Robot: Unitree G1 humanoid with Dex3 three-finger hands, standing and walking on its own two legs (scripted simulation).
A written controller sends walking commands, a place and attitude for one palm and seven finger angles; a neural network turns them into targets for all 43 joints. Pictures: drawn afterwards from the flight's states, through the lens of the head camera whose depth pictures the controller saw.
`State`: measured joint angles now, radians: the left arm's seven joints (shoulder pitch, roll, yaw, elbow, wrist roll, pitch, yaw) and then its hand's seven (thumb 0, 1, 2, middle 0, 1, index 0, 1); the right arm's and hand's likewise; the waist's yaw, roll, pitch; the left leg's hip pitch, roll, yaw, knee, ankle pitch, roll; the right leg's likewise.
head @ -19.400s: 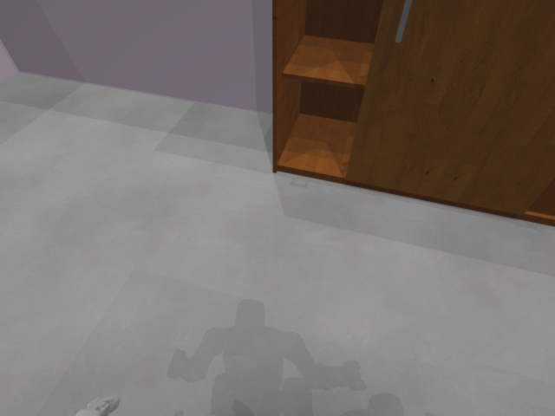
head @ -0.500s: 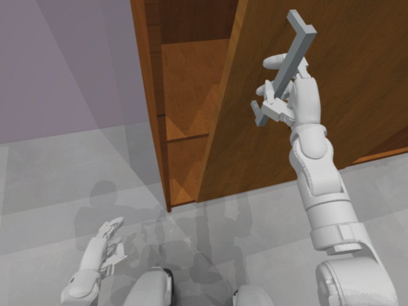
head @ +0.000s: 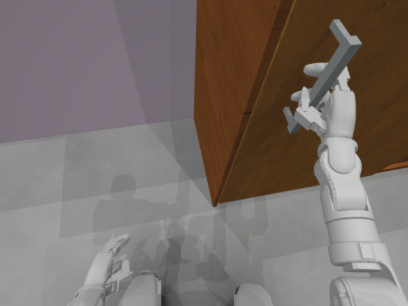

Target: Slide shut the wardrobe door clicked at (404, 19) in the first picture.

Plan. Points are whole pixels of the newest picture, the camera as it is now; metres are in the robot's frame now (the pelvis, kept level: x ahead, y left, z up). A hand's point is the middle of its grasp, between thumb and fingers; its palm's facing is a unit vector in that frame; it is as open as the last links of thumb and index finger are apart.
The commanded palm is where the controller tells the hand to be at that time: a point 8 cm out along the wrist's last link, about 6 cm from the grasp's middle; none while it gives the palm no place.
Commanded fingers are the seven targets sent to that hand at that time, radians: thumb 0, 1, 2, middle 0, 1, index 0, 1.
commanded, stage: step sideways, sliding the door along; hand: right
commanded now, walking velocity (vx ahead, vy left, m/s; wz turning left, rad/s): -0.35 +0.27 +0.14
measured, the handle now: (311, 86) +0.45 -0.24 +0.12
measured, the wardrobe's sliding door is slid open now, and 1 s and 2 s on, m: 0.00 0.00 0.00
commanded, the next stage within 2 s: stop walking and hold the door there in 0.36 s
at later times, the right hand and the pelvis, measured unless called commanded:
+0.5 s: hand (294, 107) +0.41 -0.20 +0.11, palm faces +0.52 +0.85 -0.13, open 6.4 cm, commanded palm +0.37 -0.21 +0.11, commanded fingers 0.00 -0.90 -0.90 0.45 1.40 0.45 1.40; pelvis +0.05 +0.09 +0.00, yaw +1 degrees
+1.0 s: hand (299, 111) +0.40 -0.21 +0.11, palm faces +0.48 +0.82 -0.30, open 6.4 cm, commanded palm +0.35 -0.22 +0.11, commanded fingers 0.00 -0.90 -0.90 0.45 1.40 0.45 1.40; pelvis +0.05 +0.08 +0.00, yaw +9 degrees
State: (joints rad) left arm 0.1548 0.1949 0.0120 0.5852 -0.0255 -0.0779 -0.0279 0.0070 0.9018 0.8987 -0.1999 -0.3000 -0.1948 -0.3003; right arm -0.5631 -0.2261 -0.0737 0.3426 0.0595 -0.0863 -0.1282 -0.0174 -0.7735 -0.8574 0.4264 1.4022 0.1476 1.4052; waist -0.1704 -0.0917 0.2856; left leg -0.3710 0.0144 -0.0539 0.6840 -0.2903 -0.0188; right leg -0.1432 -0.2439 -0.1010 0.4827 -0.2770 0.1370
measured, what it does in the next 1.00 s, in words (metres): steps on the spot: left foot, then right foot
